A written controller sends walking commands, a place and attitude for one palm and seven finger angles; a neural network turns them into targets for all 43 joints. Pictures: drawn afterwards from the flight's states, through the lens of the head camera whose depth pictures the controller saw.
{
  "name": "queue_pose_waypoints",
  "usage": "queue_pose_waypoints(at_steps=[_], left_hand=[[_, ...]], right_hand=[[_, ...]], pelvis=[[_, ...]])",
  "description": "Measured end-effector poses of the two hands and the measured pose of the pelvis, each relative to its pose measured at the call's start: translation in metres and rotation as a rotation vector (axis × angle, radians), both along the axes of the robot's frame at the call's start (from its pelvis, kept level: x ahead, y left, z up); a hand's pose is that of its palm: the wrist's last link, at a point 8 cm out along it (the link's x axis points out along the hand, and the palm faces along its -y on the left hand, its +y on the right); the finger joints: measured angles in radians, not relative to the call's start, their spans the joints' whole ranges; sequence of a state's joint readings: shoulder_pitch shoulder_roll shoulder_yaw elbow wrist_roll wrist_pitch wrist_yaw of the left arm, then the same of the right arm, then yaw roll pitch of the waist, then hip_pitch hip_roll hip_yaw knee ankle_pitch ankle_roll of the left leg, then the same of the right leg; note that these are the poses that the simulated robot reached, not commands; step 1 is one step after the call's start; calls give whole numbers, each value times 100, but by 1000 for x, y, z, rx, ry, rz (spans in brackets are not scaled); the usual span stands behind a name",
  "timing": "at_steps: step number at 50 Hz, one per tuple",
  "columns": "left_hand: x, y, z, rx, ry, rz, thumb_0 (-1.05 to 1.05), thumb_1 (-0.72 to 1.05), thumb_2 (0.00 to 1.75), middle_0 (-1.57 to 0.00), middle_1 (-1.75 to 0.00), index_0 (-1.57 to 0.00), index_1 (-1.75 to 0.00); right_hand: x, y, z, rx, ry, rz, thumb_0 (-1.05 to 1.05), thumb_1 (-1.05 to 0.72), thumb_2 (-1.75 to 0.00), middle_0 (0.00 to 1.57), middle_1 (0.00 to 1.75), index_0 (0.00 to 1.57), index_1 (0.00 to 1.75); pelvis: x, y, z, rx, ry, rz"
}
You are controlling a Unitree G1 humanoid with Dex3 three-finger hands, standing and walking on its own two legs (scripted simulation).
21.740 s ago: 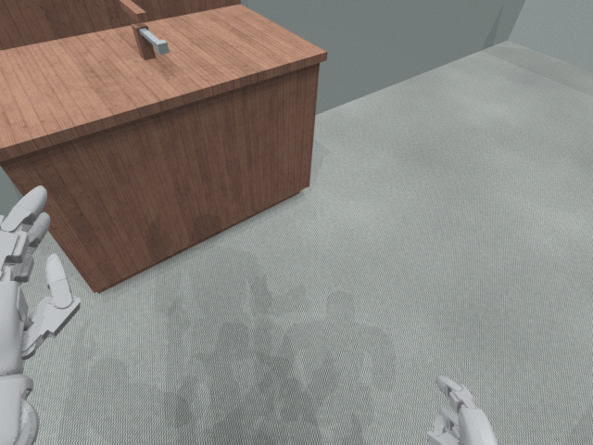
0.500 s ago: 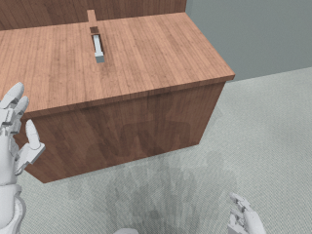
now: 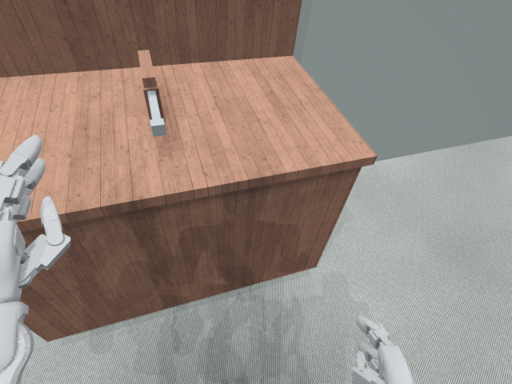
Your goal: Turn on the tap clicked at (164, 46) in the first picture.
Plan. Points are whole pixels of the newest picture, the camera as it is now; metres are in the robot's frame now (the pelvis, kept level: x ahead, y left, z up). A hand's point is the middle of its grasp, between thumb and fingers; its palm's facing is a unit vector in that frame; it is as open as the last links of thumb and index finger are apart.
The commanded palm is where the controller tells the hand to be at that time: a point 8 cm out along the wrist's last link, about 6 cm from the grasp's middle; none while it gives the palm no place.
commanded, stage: shuffle to correct the standing spot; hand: left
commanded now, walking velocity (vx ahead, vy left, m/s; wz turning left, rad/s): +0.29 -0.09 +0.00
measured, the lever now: (158, 127) +0.58 +0.27 +0.05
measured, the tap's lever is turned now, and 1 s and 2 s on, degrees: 0 0 0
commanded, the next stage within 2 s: come to a stop and stand still in 1.28 s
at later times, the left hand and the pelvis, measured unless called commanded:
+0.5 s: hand (92, 156) +0.33 +0.25 +0.20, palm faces +0.38 -0.84 -0.38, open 7.4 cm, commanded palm +0.25 +0.29 +0.18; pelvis +0.09 +0.02 -0.01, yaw -1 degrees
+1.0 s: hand (147, 123) +0.42 +0.21 +0.19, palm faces +0.40 -0.85 -0.34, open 7.4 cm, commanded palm +0.35 +0.25 +0.18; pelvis +0.18 -0.03 -0.02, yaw -1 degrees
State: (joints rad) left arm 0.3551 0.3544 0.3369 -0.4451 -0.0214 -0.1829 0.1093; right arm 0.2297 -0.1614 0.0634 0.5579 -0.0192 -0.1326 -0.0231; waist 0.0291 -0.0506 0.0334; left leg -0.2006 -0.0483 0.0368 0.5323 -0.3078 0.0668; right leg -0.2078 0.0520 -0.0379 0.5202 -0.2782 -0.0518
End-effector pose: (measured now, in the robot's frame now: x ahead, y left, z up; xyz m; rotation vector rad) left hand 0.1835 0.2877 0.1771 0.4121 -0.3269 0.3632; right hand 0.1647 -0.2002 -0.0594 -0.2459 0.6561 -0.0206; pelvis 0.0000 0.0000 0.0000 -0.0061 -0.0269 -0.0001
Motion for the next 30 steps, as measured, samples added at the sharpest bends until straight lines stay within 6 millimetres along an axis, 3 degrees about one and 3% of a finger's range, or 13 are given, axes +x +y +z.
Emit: queue_pose_waypoints(at_steps=[3,6,13,16,19,22,26,30], left_hand=[[13,-4,18,67,-55,-17,1,89,90,-21,-31,-21,-30],[23,-4,23,84,-93,-25,1,89,90,-21,-31,-21,-30],[50,8,-1,-16,-45,3,1,89,90,-21,-31,-21,-30],[66,15,-7,-16,-72,-13,1,89,90,-21,-31,-21,-30],[86,18,-2,30,-122,-40,1,89,90,-21,-31,-21,-30],[101,16,13,77,-144,-65,1,89,90,-21,-31,-21,-30],[105,3,36,153,-144,-103,1,89,90,-21,-31,-21,-30],[103,-6,41,205,-69,-86,1,89,90,-21,-31,-21,-30]], right_hand=[[9,-2,-6,15,21,-3,1,-90,-90,20,30,21,30],[18,-10,-10,13,44,-21,1,-90,-90,20,30,21,30],[40,-25,-3,-71,100,-45,1,-90,-90,20,30,20,30],[58,-25,-8,-110,72,-53,1,-90,-90,20,30,20,30],[78,-18,-15,-91,28,-94,1,-90,-90,20,30,20,30],[91,-1,-12,-37,6,-80,1,-90,-90,20,30,20,30],[100,14,-8,37,-2,-50,1,-90,-90,20,30,20,30],[104,14,-12,83,21,-46,1,-90,-90,20,30,20,30]], pelvis=[[12,-3,-2,-24,11,5],[23,-5,-5,-29,14,0],[54,4,-2,-19,5,-1],[70,15,-14,-23,-17,-6],[75,21,-24,2,-50,-23],[79,19,-19,8,-53,-12],[89,16,-8,-11,-27,-22],[107,8,-2,-27,-2,-31]])
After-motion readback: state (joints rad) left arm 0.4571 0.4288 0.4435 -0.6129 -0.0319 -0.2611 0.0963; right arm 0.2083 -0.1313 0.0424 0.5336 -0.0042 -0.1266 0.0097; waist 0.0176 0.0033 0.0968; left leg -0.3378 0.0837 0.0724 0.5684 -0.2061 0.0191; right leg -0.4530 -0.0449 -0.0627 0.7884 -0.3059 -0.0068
